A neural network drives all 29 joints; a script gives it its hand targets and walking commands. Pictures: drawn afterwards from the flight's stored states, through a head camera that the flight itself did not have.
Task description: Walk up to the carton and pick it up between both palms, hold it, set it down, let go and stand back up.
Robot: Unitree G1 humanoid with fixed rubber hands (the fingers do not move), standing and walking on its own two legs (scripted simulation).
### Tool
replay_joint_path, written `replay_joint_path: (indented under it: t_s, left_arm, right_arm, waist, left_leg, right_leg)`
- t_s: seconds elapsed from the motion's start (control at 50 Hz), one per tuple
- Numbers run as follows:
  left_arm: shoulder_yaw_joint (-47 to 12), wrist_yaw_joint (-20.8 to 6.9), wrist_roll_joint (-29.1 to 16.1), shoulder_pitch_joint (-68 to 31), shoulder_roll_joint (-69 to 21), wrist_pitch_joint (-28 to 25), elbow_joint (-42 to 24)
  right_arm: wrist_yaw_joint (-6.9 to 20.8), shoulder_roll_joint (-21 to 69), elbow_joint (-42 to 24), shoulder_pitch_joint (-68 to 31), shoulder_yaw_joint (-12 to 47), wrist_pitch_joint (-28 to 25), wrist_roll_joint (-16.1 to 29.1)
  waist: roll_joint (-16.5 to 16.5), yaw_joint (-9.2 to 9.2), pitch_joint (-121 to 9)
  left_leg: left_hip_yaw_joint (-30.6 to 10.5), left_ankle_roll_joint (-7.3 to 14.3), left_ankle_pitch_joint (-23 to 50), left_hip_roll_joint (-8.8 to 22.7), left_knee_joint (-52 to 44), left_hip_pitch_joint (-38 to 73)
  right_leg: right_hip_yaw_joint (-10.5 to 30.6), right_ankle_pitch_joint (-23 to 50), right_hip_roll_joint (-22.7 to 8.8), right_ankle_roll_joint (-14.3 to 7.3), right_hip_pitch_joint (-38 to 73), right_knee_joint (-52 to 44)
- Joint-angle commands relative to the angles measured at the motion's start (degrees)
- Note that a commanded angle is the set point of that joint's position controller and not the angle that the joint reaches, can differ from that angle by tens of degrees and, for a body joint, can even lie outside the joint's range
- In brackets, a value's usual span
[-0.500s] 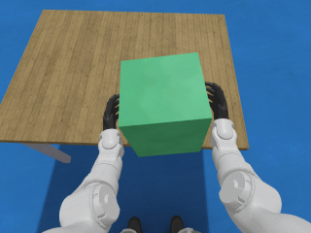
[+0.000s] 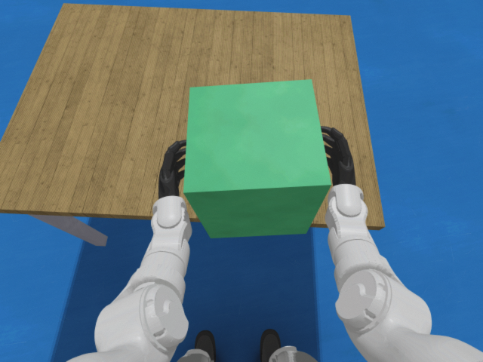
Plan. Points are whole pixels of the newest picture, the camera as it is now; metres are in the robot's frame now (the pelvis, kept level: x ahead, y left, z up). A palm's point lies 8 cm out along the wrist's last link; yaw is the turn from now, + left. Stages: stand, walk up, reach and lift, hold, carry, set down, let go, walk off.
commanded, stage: set down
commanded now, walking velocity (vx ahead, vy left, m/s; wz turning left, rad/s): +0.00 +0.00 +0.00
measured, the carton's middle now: (254, 168) +0.45 -0.02 -0.07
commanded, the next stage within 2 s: none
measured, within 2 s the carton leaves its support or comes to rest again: rests again in 0.08 s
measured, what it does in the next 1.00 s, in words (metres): stands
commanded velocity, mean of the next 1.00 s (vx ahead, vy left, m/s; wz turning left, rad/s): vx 0.00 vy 0.00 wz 0.00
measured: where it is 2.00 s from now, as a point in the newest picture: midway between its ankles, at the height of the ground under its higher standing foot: outside the picture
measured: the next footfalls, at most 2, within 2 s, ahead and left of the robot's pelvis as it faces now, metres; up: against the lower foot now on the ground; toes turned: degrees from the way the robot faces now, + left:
none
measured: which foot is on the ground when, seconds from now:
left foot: down 0.00-1.00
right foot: down 0.00-1.00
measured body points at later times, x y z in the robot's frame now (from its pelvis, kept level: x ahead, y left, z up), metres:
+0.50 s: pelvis +0.00 +0.00 +0.00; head +0.14 +0.01 +0.42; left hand +0.41 +0.13 -0.04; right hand +0.42 -0.17 -0.02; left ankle +0.00 +0.14 -0.73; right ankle -0.01 -0.09 -0.73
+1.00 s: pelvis -0.02 +0.00 -0.05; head +0.12 -0.01 +0.38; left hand +0.44 +0.18 -0.04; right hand +0.46 -0.19 -0.03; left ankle +0.00 +0.14 -0.73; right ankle -0.01 -0.09 -0.73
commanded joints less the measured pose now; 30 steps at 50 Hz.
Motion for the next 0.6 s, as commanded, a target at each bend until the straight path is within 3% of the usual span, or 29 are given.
replay_joint_path:
  t_s: [0.0,0.04,0.06,0.08,0.1,0.12,0.18,0.22,0.28,0.38,0.4,0.42,0.48,0.5,0.54,0.56,0.58]
  left_arm:
    - [-12.25,-4.40,4.51,-25.93,-20.81,-1.78,-2.77]
    - [-11.53,-4.24,4.07,-25.60,-20.29,-1.39,-2.41]
    - [-12.93,-4.06,3.74,-26.46,-20.85,-1.59,-3.82]
    - [-11.60,-4.14,4.29,-25.73,-20.74,-1.39,-2.95]
    - [-11.83,-4.22,4.30,-24.99,-21.21,-1.29,-2.63]
    - [-11.11,-4.18,4.49,-24.94,-20.57,-1.49,-3.39]
    - [-11.00,-4.35,4.56,-24.52,-19.81,-1.05,-3.00]
    - [-10.68,-3.90,4.36,-23.93,-19.64,-1.12,-2.54]
    - [-10.38,-3.48,4.35,-24.27,-18.77,-0.72,-3.17]
    - [-10.72,-3.31,3.32,-23.90,-16.37,-0.61,-3.17]
    - [-10.57,-2.96,3.10,-24.47,-15.68,-0.65,-3.61]
    - [-8.76,-2.60,3.17,-23.20,-12.22,-0.52,-2.47]
    - [-7.99,0.00,0.75,-24.18,-4.39,-0.47,-4.61]
    - [-9.99,0.68,-0.94,-25.43,-3.41,-0.07,-3.90]
    - [-12.72,1.33,-5.16,-26.01,-1.31,-0.01,-2.88]
    - [-12.07,1.76,-6.72,-25.52,3.85,-0.51,-1.62]
    - [-14.47,2.70,-9.60,-26.66,5.61,-1.28,-1.70]
  right_arm:
    - [7.34,25.39,5.11,-22.78,13.49,-1.46,-5.96]
    - [7.64,24.53,5.91,-21.89,12.92,-0.61,-6.44]
    - [7.80,24.86,5.52,-22.28,13.52,-0.93,-5.92]
    - [7.92,25.44,5.02,-22.86,13.73,-1.00,-5.98]
    - [7.94,25.81,4.97,-22.70,13.87,-1.25,-6.46]
    - [7.83,25.77,3.81,-22.50,14.22,-1.49,-6.26]
    - [7.84,23.99,4.05,-22.13,13.56,-1.03,-6.07]
    - [8.07,23.35,4.35,-22.26,13.61,-1.19,-5.91]
    - [8.07,22.48,3.66,-22.66,13.29,-0.35,-5.27]
    - [7.49,20.40,4.24,-23.05,13.68,-0.21,-3.88]
    - [7.02,19.51,3.23,-23.29,13.42,-0.47,-4.14]
    - [6.66,17.34,4.18,-21.75,12.85,-0.01,-4.07]
    - [3.92,8.12,3.87,-22.57,12.26,0.48,0.90]
    - [3.19,5.67,4.65,-23.92,14.14,0.71,3.45]
    - [1.87,4.28,4.47,-25.77,17.07,1.21,7.75]
    - [0.93,1.51,4.11,-25.59,19.58,1.07,10.35]
    - [0.35,-2.01,4.58,-27.44,20.46,0.46,13.62]
  waist:
    - [-0.51,-0.62,-34.03]
    - [-1.31,0.05,-33.69]
    - [-0.43,-0.40,-34.83]
    - [-0.63,0.76,-33.95]
    - [-1.31,0.12,-34.52]
    - [-2.46,1.01,-34.71]
    - [-1.24,0.39,-33.69]
    - [-1.14,0.99,-35.07]
    - [-0.97,1.31,-35.22]
    - [-1.20,1.35,-35.20]
    - [-1.84,0.59,-35.08]
    - [-2.28,1.93,-33.84]
    - [-1.11,1.17,-35.13]
    - [0.39,1.31,-36.19]
    - [-1.29,1.01,-37.07]
    - [-1.72,2.56,-39.27]
    - [0.12,1.89,-42.47]
  left_leg:
    - [4.01,1.26,14.43,-1.89,0.85,8.06]
    - [4.19,1.27,14.09,-1.74,0.74,10.14]
    - [4.04,0.98,15.75,-1.49,1.49,11.15]
    - [3.90,1.31,16.57,-1.66,1.88,12.39]
    - [3.87,1.22,16.04,-1.54,2.26,11.53]
    - [4.01,1.76,16.71,-1.55,2.46,10.90]
    - [4.08,1.62,14.19,-1.67,1.60,8.24]
    - [3.92,1.23,17.16,-1.19,2.03,11.36]
    - [4.10,1.47,14.78,-1.27,3.03,11.68]
    - [3.93,1.79,17.09,-1.45,3.98,11.05]
    - [3.57,1.77,17.24,-1.54,4.34,11.79]
    - [4.04,1.86,16.84,-1.59,4.00,10.48]
    - [3.91,1.59,17.43,-1.54,5.18,10.20]
    - [3.89,1.29,18.61,-1.36,5.90,11.40]
    - [3.42,1.70,17.04,-1.75,7.24,9.43]
    - [4.11,1.81,15.68,-2.13,7.69,7.49]
    - [3.79,1.17,15.75,-1.73,8.68,5.29]
  right_leg:
    - [-0.83,24.95,-1.53,2.69,26.14,3.51]
    - [-1.59,21.31,-1.00,2.35,24.45,2.01]
    - [-1.43,21.47,-0.75,2.26,22.37,2.51]
    - [-1.68,21.60,-0.78,2.44,21.06,2.23]
    - [-1.57,21.10,-0.91,2.57,21.06,2.58]
    - [-1.26,22.89,-0.88,2.58,21.81,3.10]
    - [-0.98,23.04,-1.01,2.67,24.21,3.56]
    - [-1.54,21.85,-0.70,2.43,21.84,3.03]
    - [-1.31,16.96,-0.93,2.28,19.68,2.80]
    - [-1.15,19.69,-0.78,2.23,19.41,3.85]
    - [-1.58,19.22,-0.40,2.57,17.98,4.26]
    - [-1.33,19.67,-0.46,2.40,18.67,3.99]
    - [-0.23,19.58,-0.34,1.94,17.87,5.02]
    - [-0.36,19.43,-0.16,1.67,16.58,4.81]
    - [0.56,18.30,-0.36,1.60,15.26,5.19]
    - [1.70,19.36,-0.42,1.66,17.55,5.76]
    - [2.09,20.31,-0.33,1.52,16.78,7.67]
